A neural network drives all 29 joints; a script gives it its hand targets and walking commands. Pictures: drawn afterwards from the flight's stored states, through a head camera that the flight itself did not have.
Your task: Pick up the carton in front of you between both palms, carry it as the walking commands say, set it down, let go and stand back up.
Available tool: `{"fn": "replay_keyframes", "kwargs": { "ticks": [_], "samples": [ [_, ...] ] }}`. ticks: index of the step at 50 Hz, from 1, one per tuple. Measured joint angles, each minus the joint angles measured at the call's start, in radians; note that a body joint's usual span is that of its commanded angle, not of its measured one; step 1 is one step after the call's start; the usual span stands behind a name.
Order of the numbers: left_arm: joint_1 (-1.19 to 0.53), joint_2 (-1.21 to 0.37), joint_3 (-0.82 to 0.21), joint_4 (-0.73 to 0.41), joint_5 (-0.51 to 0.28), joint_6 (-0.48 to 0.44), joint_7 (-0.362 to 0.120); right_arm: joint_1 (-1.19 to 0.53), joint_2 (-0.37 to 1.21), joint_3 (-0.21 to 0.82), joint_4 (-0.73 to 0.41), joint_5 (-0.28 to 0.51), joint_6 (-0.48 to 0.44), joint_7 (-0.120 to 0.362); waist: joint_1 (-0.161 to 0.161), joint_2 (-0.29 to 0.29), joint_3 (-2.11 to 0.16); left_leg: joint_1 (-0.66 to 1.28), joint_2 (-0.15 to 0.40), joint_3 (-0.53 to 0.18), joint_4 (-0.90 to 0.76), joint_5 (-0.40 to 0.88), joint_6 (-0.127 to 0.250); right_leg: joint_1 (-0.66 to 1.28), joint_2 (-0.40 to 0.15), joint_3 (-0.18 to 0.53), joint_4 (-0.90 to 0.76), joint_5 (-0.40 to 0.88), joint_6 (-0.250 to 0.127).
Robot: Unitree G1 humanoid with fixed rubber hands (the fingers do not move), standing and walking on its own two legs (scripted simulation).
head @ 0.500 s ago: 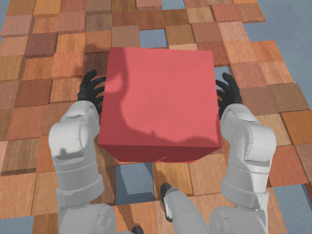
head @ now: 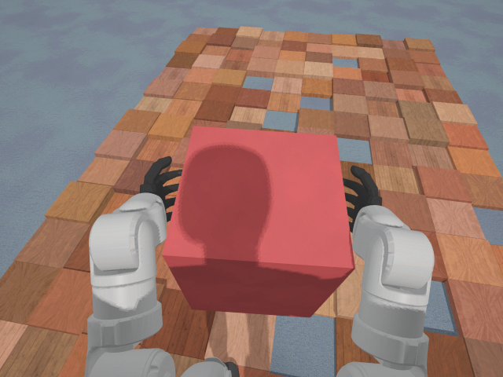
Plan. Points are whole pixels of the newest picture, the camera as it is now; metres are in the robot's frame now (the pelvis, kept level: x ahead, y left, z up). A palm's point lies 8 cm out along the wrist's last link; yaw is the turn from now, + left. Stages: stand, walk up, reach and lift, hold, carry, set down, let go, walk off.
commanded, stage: carry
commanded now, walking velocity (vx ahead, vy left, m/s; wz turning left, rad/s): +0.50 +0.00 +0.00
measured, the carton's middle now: (257, 230) +0.33 +0.02 +0.07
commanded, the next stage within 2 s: none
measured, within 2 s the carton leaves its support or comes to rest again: neither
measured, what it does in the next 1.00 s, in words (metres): goes down: left foot, then right foot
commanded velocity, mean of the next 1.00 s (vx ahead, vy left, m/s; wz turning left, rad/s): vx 0.50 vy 0.00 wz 0.00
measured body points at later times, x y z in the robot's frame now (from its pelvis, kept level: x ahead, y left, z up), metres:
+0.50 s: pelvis +0.28 -0.01 +0.00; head +0.31 -0.01 +0.45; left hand +0.67 +0.13 +0.14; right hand +0.66 -0.18 +0.14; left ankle +0.18 +0.08 -0.72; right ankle +0.39 -0.12 -0.72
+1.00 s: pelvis +0.59 -0.02 -0.03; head +0.64 -0.02 +0.42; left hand +0.99 +0.13 +0.12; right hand +0.98 -0.17 +0.12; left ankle +0.63 +0.08 -0.76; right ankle +0.42 -0.11 -0.70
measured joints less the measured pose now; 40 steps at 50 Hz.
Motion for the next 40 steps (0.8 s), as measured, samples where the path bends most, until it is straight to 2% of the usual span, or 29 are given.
{"fn": "replay_keyframes", "kwargs": {
  "ticks": [1,2,3,4,6,7,10,15,20,26,27,28,30,32,33,36,40],
  "samples": [
    [-0.004,0.008,-0.004,0.012,0.0,0.002,0.0,-0.004,-0.006,0.004,0.015,0.002,0.0,0.0,-0.01,-0.003,-0.004,0.031,-0.011,0.02,-0.043,0.01,0.013,0.019,-0.004,0.0,0.029,-0.036,0.006],
    [-0.01,0.019,-0.008,0.029,0.0,0.005,0.0,-0.011,-0.01,0.008,0.039,0.003,-0.004,0.0,-0.026,-0.015,-0.007,0.077,-0.02,0.039,-0.061,-0.072,0.027,0.018,-0.016,-0.008,0.096,-0.076,0.013],
    [-0.021,0.032,-0.009,0.048,-0.001,0.006,-0.001,-0.029,-0.018,0.014,0.071,0.004,-0.008,0.0,-0.045,-0.021,-0.008,0.108,-0.026,0.048,-0.064,-0.181,0.039,-0.028,-0.03,-0.016,0.231,-0.104,0.028],
    [-0.038,0.049,-0.01,0.074,-0.004,0.003,-0.001,-0.054,-0.028,0.019,0.11,0.006,-0.016,0.0,-0.07,-0.031,0.002,0.105,-0.033,0.057,-0.029,-0.234,0.057,-0.111,-0.036,0.006,0.429,-0.141,0.05],
    [-0.063,0.069,-0.011,0.13,-0.004,-0.002,-0.001,-0.088,-0.05,0.028,0.184,0.018,-0.027,-0.003,-0.114,-0.028,0.024,0.114,-0.037,0.061,0.001,-0.234,0.094,-0.286,-0.025,0.051,0.772,-0.166,0.056],
    [-0.07,0.068,-0.011,0.154,0.001,-0.002,-0.001,-0.091,-0.06,0.03,0.209,0.029,-0.029,-0.005,-0.131,-0.026,0.035,0.132,-0.042,0.059,-0.004,-0.248,0.099,-0.359,-0.03,0.06,0.862,-0.153,0.052],
    [-0.091,0.048,-0.003,0.201,0.031,-0.007,0.0,-0.102,-0.089,0.023,0.263,0.068,-0.04,-0.013,-0.164,-0.019,0.063,0.201,-0.046,0.05,-0.062,-0.271,0.09,-0.527,-0.07,0.061,0.88,-0.093,0.05],
    [-0.128,0.049,0.008,0.238,0.054,-0.046,0.001,-0.172,-0.121,0.017,0.361,0.107,-0.1,-0.018,-0.183,-0.012,0.083,0.295,-0.039,0.035,-0.133,-0.305,0.08,-0.664,-0.122,0.046,0.63,0.014,0.067],
    [-0.159,0.072,0.018,0.255,0.046,-0.065,0.003,-0.237,-0.137,0.026,0.425,0.12,-0.133,-0.022,-0.174,-0.017,0.07,0.384,-0.036,0.019,-0.146,-0.383,0.053,-0.667,-0.135,0.035,0.429,0.161,0.075],
    [-0.228,0.106,0.028,0.247,0.014,-0.031,0.011,-0.315,-0.152,0.031,0.411,0.123,-0.09,-0.037,-0.14,-0.015,0.04,0.469,-0.019,0.004,-0.031,-0.568,-0.004,-0.533,-0.112,-0.005,0.194,0.242,0.054],
    [-0.25,0.108,0.028,0.253,0.011,-0.023,0.012,-0.327,-0.158,0.026,0.402,0.124,-0.076,-0.037,-0.13,-0.016,0.037,0.467,-0.009,0.006,0.038,-0.61,-0.02,-0.487,-0.109,-0.026,0.151,0.225,0.048],
    [-0.273,0.107,0.027,0.262,0.011,-0.018,0.014,-0.339,-0.168,0.019,0.393,0.126,-0.062,-0.037,-0.117,-0.015,0.031,0.442,0.004,0.005,0.145,-0.642,-0.033,-0.451,-0.106,-0.036,0.145,0.112,0.042],
    [-0.295,0.094,0.028,0.273,0.014,-0.016,0.019,-0.354,-0.18,-0.002,0.383,0.13,-0.041,-0.037,-0.084,0.019,0.041,0.35,0.022,-0.058,0.401,-0.612,-0.038,-0.456,-0.074,-0.051,0.234,-0.016,0.02],
    [-0.29,0.079,0.027,0.266,0.016,0.006,0.03,-0.344,-0.169,-0.026,0.36,0.123,-0.007,-0.038,-0.062,0.013,0.049,0.241,0.005,-0.091,0.607,-0.561,-0.036,-0.434,-0.067,-0.047,0.248,-0.014,-0.001],
    [-0.279,0.072,0.031,0.249,0.014,0.02,0.033,-0.34,-0.159,-0.037,0.345,0.115,0.01,-0.038,-0.054,0.011,0.054,0.188,0.003,-0.094,0.66,-0.531,-0.034,-0.416,-0.064,-0.043,0.239,-0.034,-0.004],
    [-0.248,0.057,0.046,0.182,0.009,0.047,0.037,-0.33,-0.128,-0.054,0.289,0.093,0.042,-0.038,-0.04,0.006,0.073,0.05,0.009,-0.087,0.65,-0.474,-0.028,-0.351,-0.063,-0.029,0.18,-0.066,0.0],
    [-0.236,0.046,0.065,0.123,0.004,0.043,0.037,-0.319,-0.103,-0.059,0.225,0.076,0.042,-0.037,-0.029,0.004,0.086,-0.067,0.017,-0.07,0.465,-0.409,-0.018,-0.264,-0.068,-0.015,0.121,-0.102,0.009]
  ]
}}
